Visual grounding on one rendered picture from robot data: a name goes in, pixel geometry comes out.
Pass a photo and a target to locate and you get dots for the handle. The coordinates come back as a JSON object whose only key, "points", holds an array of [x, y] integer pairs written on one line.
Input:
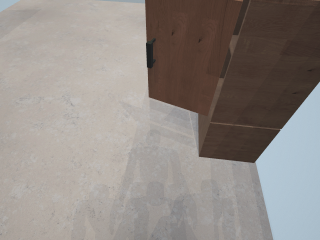
{"points": [[149, 53]]}

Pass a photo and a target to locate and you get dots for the cupboard door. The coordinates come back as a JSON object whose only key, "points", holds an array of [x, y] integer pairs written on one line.
{"points": [[192, 38]]}

